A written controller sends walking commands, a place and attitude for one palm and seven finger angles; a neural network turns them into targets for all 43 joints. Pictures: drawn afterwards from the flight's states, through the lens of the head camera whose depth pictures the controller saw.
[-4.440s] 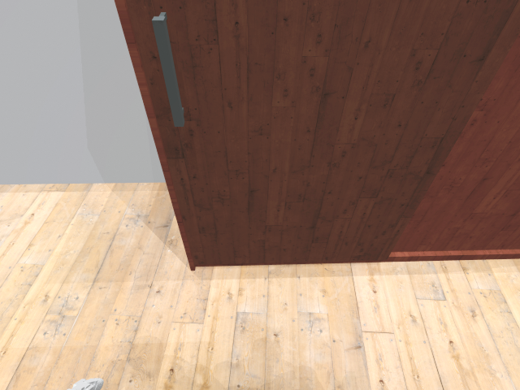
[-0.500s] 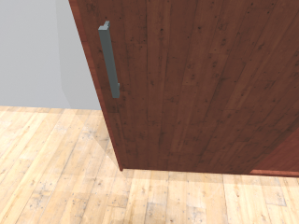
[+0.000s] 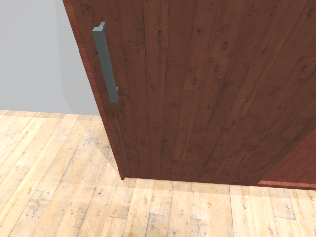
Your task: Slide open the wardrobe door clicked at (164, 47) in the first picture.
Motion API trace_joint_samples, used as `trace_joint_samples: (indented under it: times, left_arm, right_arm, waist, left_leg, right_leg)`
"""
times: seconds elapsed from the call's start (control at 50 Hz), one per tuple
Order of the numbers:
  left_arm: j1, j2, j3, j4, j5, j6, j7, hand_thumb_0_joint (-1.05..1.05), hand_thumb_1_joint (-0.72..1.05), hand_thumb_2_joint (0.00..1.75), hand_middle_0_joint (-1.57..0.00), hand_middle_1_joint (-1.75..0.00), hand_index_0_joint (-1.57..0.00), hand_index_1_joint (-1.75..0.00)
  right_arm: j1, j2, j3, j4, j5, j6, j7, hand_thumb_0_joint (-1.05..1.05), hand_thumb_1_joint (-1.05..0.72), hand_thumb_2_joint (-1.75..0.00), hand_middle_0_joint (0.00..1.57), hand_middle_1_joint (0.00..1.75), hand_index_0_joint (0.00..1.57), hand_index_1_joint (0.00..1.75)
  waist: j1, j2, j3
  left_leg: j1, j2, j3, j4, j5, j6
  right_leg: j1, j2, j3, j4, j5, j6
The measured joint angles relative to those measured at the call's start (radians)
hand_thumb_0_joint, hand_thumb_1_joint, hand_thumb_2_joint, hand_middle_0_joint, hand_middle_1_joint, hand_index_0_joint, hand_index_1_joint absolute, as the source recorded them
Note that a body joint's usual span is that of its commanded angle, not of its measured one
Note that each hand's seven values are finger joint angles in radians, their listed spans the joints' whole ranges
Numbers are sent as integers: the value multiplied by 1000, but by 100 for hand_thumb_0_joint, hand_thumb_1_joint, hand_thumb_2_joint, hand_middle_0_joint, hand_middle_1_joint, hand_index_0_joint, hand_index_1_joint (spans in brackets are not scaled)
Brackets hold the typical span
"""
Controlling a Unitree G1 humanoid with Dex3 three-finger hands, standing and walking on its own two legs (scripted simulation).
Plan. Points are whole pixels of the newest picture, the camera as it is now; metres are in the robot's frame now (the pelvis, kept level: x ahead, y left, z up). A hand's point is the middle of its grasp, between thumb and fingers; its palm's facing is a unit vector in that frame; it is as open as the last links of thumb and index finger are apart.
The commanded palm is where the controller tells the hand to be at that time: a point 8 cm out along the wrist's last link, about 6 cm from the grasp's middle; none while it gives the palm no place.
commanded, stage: look again from close up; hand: left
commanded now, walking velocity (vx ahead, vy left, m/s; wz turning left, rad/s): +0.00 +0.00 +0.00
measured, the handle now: (109, 66) +0.54 +0.18 +0.15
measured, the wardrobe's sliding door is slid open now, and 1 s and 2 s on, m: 0.00 0.00 0.00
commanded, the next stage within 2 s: shuffle to correct the standing spot in 0.42 s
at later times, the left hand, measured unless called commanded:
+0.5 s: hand out of the picture +0.01 +0.17 -0.17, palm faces +0.01 -0.98 -0.21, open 7.4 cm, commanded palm none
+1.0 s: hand out of the picture +0.04 +0.20 -0.19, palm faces +0.04 -0.98 -0.20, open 7.4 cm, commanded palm none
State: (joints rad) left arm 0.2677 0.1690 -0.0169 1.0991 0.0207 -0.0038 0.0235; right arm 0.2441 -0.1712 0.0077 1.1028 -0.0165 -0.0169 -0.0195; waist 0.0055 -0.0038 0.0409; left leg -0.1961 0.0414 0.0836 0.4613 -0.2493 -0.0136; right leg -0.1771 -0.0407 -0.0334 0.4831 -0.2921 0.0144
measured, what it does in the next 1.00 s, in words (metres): steps on the spot: right foot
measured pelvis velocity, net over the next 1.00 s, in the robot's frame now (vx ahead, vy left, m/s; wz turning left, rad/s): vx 0.05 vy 0.02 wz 0.01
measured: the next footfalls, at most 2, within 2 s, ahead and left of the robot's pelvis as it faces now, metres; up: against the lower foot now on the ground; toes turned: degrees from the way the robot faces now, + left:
right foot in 1.00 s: +0.07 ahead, -0.08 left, +0.00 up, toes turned -1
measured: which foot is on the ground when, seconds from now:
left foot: down 0.00-1.00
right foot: down 0.00-0.84, up 0.86-0.98, down 1.00-1.00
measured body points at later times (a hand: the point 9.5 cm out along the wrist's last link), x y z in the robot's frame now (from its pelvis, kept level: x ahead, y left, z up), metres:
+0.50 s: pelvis +0.00 -0.02 +0.00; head +0.02 -0.02 +0.45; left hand +0.01 +0.22 -0.15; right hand +0.02 -0.25 -0.16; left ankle +0.00 +0.13 -0.74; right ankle -0.02 -0.13 -0.74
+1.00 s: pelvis +0.05 +0.02 -0.01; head +0.08 +0.02 +0.44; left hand +0.04 +0.25 -0.17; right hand +0.02 -0.19 -0.17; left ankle +0.00 +0.13 -0.74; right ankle +0.03 -0.08 -0.74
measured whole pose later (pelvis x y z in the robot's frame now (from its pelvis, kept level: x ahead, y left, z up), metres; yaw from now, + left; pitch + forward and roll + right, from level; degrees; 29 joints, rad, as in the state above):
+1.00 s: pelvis +0.05 +0.02 -0.01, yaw +0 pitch +0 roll +2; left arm 0.29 0.17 0.03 1.07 0.02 0.00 0.02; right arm 0.34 -0.12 0.01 1.08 -0.02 -0.03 -0.03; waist 0.01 -0.03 0.07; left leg -0.17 -0.01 0.10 0.54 -0.36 0.02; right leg -0.26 -0.05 -0.09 0.60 -0.31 -0.02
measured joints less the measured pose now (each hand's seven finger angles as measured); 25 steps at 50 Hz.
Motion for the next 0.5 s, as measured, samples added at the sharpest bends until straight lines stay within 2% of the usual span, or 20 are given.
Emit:
trace_joint_samples:
  times: [0.5]
  left_arm:
    - [-19,17,10,-5,-1,-8,-5,0,90,90,-20,-30,-20,-30]
  right_arm:
    - [-10,-6,-1,14,-3,-2,0,1,-91,-90,20,30,20,30]
  waist:
    - [1,0,-2]
  left_leg:
    - [3,20,-14,-22,16,-23]
  right_leg:
    - [4,21,-14,-15,7,-23]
